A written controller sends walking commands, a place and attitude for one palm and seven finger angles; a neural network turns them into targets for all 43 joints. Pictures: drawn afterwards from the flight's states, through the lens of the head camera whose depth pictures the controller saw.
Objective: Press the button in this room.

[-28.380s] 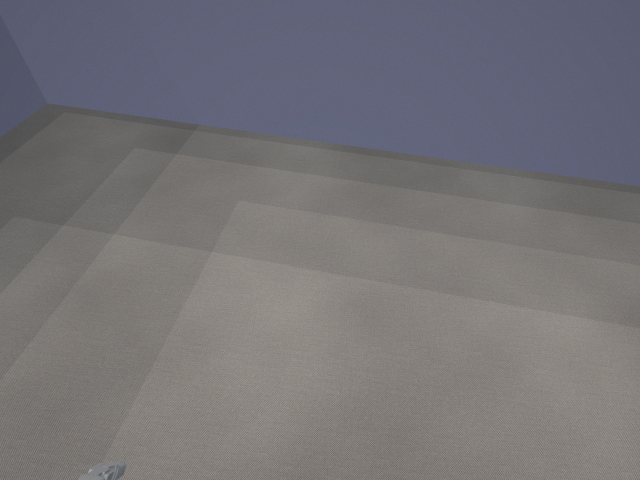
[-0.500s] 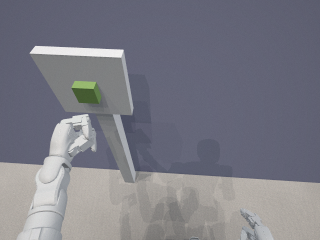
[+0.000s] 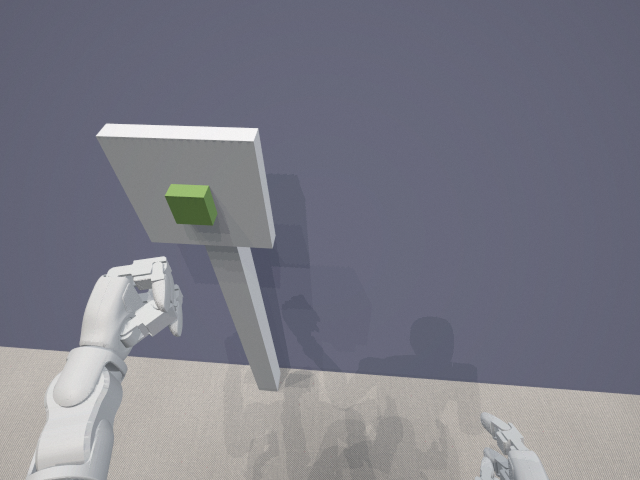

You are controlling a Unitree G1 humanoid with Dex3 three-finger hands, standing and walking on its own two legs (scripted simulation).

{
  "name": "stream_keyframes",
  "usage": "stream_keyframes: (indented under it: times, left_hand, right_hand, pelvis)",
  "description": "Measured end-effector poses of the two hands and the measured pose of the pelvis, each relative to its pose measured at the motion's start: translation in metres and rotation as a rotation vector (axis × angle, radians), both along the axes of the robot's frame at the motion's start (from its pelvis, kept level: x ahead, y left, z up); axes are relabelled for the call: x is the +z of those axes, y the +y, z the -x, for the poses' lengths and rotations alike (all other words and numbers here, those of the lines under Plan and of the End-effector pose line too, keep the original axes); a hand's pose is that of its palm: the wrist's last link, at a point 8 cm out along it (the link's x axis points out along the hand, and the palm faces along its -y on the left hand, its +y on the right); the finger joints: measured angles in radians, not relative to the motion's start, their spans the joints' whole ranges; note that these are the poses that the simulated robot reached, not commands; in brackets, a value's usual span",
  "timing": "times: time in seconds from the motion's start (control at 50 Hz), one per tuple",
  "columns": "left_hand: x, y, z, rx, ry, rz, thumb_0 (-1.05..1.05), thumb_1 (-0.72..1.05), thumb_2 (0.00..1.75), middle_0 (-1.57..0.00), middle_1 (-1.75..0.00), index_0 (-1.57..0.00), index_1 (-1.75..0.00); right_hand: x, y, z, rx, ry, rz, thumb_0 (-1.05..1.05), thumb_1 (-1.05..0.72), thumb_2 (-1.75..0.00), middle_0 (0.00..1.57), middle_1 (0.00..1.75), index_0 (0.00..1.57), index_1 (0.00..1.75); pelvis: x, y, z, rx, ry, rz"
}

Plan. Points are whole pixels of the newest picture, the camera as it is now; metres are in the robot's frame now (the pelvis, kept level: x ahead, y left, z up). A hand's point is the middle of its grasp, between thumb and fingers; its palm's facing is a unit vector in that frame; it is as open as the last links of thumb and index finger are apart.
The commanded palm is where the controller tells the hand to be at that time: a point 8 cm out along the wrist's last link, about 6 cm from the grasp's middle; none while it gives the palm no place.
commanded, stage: draw the hand back to the body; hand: left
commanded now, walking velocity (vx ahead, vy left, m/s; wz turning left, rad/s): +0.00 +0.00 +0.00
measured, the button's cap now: (193, 203) +0.47 +0.22 +0.09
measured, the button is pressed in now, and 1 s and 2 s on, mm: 0 0 0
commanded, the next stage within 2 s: step back with the hand held close in 1.14 s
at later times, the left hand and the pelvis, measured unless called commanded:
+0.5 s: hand (98, 346) +0.22 +0.23 +0.14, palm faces +0.32 -0.89 -0.32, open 3.1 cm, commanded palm +0.17 +0.27 +0.16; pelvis +0.00 +0.00 +0.02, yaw +0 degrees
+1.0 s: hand (12, 367) +0.18 +0.26 +0.19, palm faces +0.43 -0.81 -0.39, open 3.1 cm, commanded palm +0.13 +0.29 +0.20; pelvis +0.00 +0.01 +0.02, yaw +0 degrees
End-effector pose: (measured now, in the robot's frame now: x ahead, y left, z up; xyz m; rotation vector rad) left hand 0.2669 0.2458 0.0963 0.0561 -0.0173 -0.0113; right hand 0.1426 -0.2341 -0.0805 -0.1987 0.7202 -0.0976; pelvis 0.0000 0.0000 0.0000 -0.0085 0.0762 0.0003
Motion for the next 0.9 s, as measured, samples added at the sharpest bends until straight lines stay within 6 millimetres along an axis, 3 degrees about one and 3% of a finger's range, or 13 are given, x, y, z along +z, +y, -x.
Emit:
stream_keyframes:
  times: [0.18, 0.26, 0.42, 0.9]
  left_hand:
    - [0.022, 0.007, 0.032, 0.011, -0.02, -0.007, 0.02, 0.89, 0.9, -1.3, -1.5, -1.3, -1.5]
    - [0.036, 0.012, 0.046, 0.147, -0.031, -0.151, 0.02, 0.89, 0.9, -1.3, -1.5, -1.3, -1.5]
    - [0.047, 0.018, 0.077, 0.301, -0.039, -0.253, 0.02, 0.89, 0.9, -1.3, -1.5, -1.3, -1.5]
    - [0.103, 0.044, 0.127, 0.409, -0.185, -0.405, 0.02, 0.89, 0.9, -1.31, -1.5, -1.3, -1.5]
  right_hand:
    - [0.017, 0.004, -0.017, 0.037, -0.114, 0.007, 0.01, -0.91, -0.89, 0.21, 0.3, 0.2, 0.3]
    - [0.024, 0.006, -0.021, 0.044, -0.129, 0.02, 0.01, -0.91, -0.89, 0.21, 0.3, 0.2, 0.3]
    - [0.024, 0.012, -0.021, 0.055, -0.079, 0.028, 0.01, -0.91, -0.89, 0.21, 0.3, 0.2, 0.3]
    - [0.031, 0.034, -0.038, 0.081, -0.114, 0.005, 0.01, -0.91, -0.89, 0.21, 0.3, 0.2, 0.3]
  pelvis:
    - [0.004, -0.002, 0.006, 0.011, -0.05, 0.003]
    - [0.01, -0.003, 0.007, 0.009, -0.081, 0.003]
    - [0.019, 0.0, 0.004, 0.008, -0.127, 0.002]
    - [0.021, 0.013, -0.007, -0.005, -0.17, 0.013]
